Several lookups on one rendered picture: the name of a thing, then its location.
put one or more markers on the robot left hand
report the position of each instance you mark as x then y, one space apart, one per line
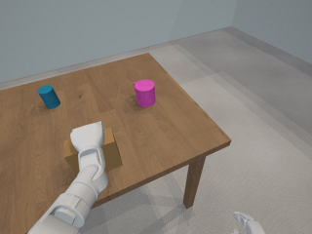
88 135

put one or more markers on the robot right hand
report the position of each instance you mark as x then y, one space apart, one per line
253 227

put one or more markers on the left robot upper arm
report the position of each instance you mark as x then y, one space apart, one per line
54 225

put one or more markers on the table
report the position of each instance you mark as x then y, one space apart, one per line
152 141

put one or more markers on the left robot forearm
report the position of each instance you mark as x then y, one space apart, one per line
74 205

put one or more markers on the sponge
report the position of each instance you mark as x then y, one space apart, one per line
110 151

